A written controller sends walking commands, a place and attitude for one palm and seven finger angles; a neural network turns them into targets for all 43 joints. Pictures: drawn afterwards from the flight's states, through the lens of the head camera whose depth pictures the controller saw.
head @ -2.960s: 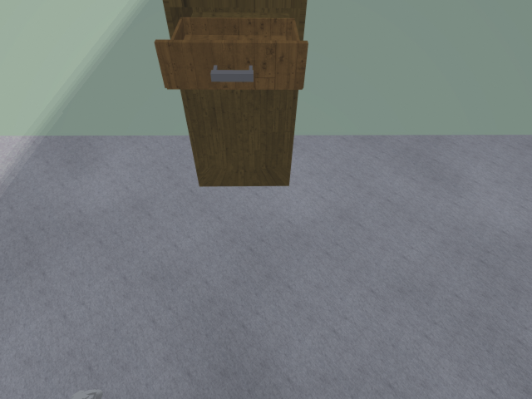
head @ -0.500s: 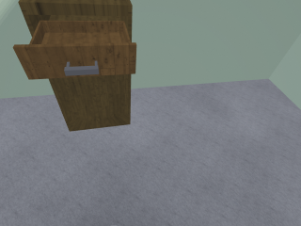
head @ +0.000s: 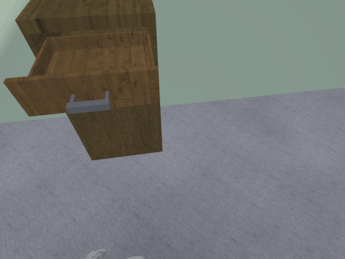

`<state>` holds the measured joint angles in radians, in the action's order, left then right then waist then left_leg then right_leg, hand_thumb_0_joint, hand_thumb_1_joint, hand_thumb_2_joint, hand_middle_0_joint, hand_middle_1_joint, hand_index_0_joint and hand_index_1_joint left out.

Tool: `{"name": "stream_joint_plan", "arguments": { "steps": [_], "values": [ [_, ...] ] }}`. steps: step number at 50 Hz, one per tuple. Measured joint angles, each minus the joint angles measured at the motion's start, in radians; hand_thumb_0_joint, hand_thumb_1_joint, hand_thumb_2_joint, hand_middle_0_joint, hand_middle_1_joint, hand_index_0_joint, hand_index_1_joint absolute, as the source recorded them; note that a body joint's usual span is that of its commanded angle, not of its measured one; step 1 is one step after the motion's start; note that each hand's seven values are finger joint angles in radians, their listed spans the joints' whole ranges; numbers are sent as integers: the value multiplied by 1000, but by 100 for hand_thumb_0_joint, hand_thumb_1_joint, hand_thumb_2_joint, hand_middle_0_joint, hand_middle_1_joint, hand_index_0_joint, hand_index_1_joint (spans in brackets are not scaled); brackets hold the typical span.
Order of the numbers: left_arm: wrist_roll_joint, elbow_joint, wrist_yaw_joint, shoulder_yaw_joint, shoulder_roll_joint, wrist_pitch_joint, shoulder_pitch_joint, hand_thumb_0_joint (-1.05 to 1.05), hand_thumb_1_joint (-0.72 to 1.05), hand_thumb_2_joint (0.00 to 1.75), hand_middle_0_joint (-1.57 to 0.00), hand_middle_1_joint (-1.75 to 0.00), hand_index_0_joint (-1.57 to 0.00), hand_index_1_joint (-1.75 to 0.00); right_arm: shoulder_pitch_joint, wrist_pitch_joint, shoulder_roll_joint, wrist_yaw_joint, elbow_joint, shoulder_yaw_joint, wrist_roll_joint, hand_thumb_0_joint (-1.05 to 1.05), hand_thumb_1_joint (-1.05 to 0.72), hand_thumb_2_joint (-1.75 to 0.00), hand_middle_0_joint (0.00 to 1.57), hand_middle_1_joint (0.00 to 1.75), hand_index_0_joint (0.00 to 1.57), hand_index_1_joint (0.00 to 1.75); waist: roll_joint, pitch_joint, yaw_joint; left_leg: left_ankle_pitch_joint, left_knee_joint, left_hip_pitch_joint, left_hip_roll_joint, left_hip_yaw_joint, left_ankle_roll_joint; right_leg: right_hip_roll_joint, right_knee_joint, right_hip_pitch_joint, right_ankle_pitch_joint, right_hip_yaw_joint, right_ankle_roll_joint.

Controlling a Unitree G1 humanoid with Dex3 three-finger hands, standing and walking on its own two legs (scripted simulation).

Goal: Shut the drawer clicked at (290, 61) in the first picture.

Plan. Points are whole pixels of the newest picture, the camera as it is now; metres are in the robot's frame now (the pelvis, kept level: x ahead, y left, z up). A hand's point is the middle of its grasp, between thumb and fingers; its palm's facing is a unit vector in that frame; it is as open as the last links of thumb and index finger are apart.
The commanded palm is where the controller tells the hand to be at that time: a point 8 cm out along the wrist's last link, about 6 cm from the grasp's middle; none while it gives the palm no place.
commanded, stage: turn to face it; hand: left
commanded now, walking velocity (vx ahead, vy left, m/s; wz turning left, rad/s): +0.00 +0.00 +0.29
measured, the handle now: (89, 101) +0.54 +0.27 +0.03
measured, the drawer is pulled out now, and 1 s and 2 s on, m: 0.28 0.28 0.28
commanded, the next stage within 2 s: take the last steps up to it in 0.24 s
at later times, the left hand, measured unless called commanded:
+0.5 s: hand out of the picture +0.02 +0.23 -0.16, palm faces +0.16 -0.96 -0.22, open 7.4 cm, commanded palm none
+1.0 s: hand out of the picture +0.00 +0.16 -0.17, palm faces +0.30 -0.95 -0.12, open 7.4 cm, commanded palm none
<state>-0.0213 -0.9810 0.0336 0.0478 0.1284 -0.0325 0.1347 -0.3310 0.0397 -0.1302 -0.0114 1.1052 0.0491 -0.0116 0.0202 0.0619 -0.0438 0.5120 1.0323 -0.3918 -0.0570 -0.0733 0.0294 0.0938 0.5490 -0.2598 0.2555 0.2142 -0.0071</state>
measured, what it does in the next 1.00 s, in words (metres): walks ahead: left foot, then right foot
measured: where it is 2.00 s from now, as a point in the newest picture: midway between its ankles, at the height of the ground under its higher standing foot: outside the picture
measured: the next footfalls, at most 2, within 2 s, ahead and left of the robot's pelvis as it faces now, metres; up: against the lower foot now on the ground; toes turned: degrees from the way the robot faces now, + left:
left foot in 0.14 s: +0.07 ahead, +0.12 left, +0.00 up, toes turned +10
right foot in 0.62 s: +0.09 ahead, -0.10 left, +0.00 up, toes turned +4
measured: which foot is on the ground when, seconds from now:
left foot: up 0.00-0.12, down 0.14-0.62, up 0.64-1.00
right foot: down 0.00-0.14, up 0.16-0.60, down 0.62-1.00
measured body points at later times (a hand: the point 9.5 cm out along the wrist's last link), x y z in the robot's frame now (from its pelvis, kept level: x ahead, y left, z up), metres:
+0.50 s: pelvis +0.03 +0.03 +0.01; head +0.03 +0.04 +0.46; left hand +0.01 +0.28 -0.15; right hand +0.12 -0.19 -0.13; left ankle +0.03 +0.11 -0.73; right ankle +0.03 -0.11 -0.69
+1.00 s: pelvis +0.13 +0.04 +0.00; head +0.14 +0.06 +0.45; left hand -0.01 +0.21 -0.15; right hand +0.23 -0.17 -0.15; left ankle +0.18 +0.17 -0.72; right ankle +0.05 -0.10 -0.73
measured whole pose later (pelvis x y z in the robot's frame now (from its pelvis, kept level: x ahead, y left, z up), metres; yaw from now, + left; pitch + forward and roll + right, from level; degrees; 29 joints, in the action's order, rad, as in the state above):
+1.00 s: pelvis +0.13 +0.04 +0.00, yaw +10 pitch -1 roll -1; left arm -0.03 -1.16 0.02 0.03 0.09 -0.05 0.48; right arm -0.20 -0.02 -0.16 0.01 1.06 0.06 -0.02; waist -0.01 0.05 0.04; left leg 0.24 0.62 -0.40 -0.08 -0.11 -0.01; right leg 0.04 0.40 -0.01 0.37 0.10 0.02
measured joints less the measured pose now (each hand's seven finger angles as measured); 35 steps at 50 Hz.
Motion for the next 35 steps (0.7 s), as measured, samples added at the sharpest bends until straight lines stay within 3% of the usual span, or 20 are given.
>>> {"name": "stream_joint_plan", "arguments": {
  "steps": [4,7,11,13,16,21,29,31,33,35],
  "values": [
    [-10,-1,1,7,29,22,20,-2,92,90,-20,-30,-21,-30,66,-3,-15,4,-54,5,-3,0,-91,-90,19,30,20,30,-24,-14,18,-48,-149,7,-7,-23,1,24,1,14,11,24,20],
    [-3,-4,-3,13,50,41,49,-1,92,90,-20,-30,-21,-30,99,-17,-47,3,-93,7,-7,1,-92,-90,19,30,20,30,-30,-20,32,-186,-368,76,-9,-33,-9,39,66,1,51,36,45],
    [2,-26,-6,28,88,83,78,-1,91,90,-20,-30,-20,-30,136,-36,-55,-3,-126,1,-17,0,-92,-90,19,30,20,30,-68,-18,43,-177,-366,80,23,-44,-88,12,339,-102,244,-92,51],
    [1,-41,-11,32,100,87,84,0,91,90,-20,-30,-20,-30,144,-40,-55,-12,-133,-5,-15,0,-92,-90,19,30,20,30,-74,-15,48,-206,-428,109,37,-40,-93,-7,455,-146,209,-136,50],
    [3,-50,-14,29,107,83,93,0,91,90,-19,-30,-20,-30,151,-44,-56,-18,-133,-14,-10,0,-91,-90,19,30,20,30,-71,-11,58,-260,-526,151,56,-30,-100,-19,506,-171,151,-164,60],
    [3,-58,-12,19,102,80,112,0,91,90,-19,-30,-20,-30,149,-43,-45,-16,-125,-21,-7,0,-91,-90,19,30,20,30,-52,-14,62,-305,-610,191,74,-8,-102,-27,418,-140,144,-180,67],
    [-8,-79,-32,-7,54,52,151,0,91,90,-19,-30,-20,-30,86,-42,-38,-7,-73,-8,-14,0,-92,-90,20,30,21,30,-17,-43,38,-279,-590,206,84,13,-84,-45,103,2,145,-158,28],
    [-11,-76,-34,-10,45,30,166,0,90,90,-19,-30,-20,-30,58,-38,-37,-5,-54,-6,-9,0,-92,-90,20,30,21,30,-21,-51,41,-231,-524,182,88,15,-73,-51,-28,60,102,-160,12],
    [-12,-81,-30,-11,21,14,175,0,90,90,-19,-30,-20,-30,36,-27,-46,0,-31,-3,-7,0,-91,-90,20,30,21,30,7,-49,49,-111,-387,135,70,31,-69,-69,-19,69,56,-141,-9],
    [-7,-84,-25,-12,2,-3,208,0,90,90,-20,-30,-20,-30,22,-12,-49,10,-10,1,-12,0,-91,-90,20,30,20,30,12,-58,62,-78,-214,63,60,34,-67,-76,-47,97,51,-132,-22]
  ]
}}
